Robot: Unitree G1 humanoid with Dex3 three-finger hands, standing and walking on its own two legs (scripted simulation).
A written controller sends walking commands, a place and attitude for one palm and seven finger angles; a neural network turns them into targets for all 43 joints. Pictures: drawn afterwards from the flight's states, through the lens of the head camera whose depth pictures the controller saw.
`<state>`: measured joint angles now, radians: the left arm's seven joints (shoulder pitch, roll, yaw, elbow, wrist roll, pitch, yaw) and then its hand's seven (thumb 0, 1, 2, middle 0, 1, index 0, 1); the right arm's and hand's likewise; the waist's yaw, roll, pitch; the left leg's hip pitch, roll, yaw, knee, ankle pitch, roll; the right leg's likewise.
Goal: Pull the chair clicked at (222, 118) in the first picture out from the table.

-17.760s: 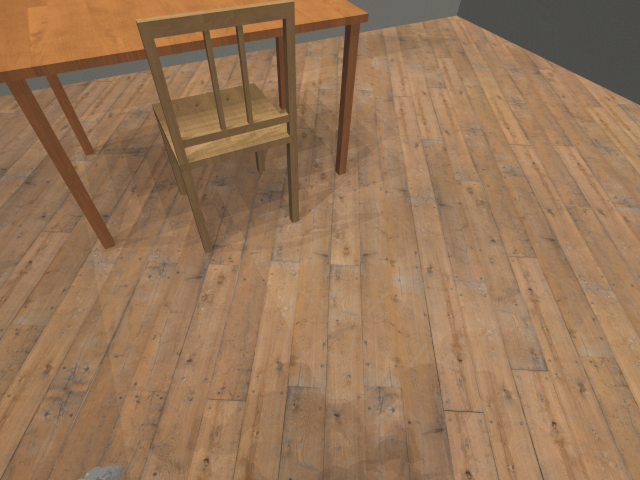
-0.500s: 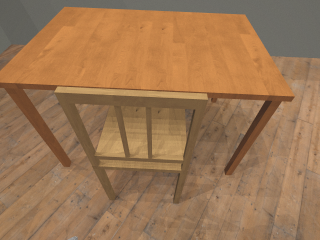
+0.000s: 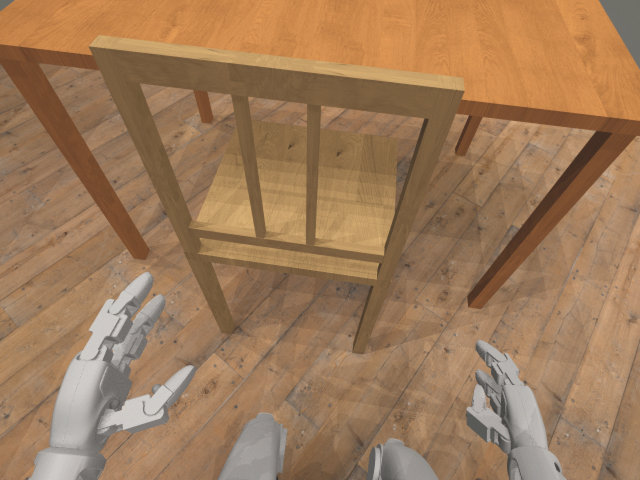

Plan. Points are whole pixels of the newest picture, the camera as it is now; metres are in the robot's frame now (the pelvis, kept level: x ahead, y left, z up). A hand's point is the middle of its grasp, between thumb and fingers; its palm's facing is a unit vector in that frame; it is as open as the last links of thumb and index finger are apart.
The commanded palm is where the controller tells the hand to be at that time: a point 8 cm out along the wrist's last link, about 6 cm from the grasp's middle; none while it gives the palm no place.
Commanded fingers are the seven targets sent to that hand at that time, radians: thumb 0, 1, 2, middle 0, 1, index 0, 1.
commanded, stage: raise the hand toward the chair's back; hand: left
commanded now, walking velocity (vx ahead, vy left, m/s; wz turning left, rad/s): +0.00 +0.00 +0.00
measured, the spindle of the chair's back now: (252, 176) +0.52 +0.17 +0.02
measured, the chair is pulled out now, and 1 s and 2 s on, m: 0.00 0.00 0.00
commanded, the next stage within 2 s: aim the fingers beside a spindle in 1.50 s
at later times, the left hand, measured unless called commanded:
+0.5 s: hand (150, 346) +0.24 +0.22 +0.06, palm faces -0.02 -1.00 -0.04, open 15.0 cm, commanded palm +0.22 +0.27 +0.06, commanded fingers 0.00 -0.41 0.34 -0.07 -0.09 -0.07 -0.09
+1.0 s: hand (130, 317) +0.26 +0.24 +0.07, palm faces -0.02 -1.00 -0.07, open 16.9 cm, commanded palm +0.24 +0.30 +0.07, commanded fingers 0.00 -0.50 0.30 -0.06 -0.08 -0.06 -0.08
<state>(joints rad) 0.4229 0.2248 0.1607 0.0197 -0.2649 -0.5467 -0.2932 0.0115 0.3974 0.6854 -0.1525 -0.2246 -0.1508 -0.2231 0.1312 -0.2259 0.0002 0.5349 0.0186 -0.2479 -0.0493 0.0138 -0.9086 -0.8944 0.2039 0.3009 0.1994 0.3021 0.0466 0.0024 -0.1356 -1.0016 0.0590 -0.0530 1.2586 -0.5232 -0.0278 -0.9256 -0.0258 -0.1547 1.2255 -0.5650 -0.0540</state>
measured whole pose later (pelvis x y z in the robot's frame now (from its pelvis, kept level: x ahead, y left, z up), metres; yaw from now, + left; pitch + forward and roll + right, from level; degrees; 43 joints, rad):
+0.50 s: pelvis +0.01 +0.03 +0.02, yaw -1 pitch +16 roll -2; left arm 0.39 0.23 0.17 0.02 -0.26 -0.44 -0.25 0.00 -0.18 0.44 -0.10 -0.13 -0.10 -0.13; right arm 0.22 -0.25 -0.03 0.58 0.02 -0.23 -0.06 0.02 -0.91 -0.89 0.21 0.30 0.20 0.30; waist -0.02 0.01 -0.13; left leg -0.94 0.04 0.01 1.17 -0.51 0.02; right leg -0.88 -0.04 -0.10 1.13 -0.52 0.00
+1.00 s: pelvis +0.02 +0.04 +0.03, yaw -1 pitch +15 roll -3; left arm 0.30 0.27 0.22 0.05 -0.27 -0.37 -0.29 -0.01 -0.50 0.30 -0.07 -0.08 -0.06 -0.08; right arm 0.23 -0.23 0.02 0.54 0.02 -0.20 -0.05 0.02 -0.90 -0.89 0.21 0.30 0.20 0.30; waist -0.01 0.02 -0.13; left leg -0.89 0.03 0.00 1.12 -0.50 0.03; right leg -0.81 -0.04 -0.10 1.06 -0.50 0.01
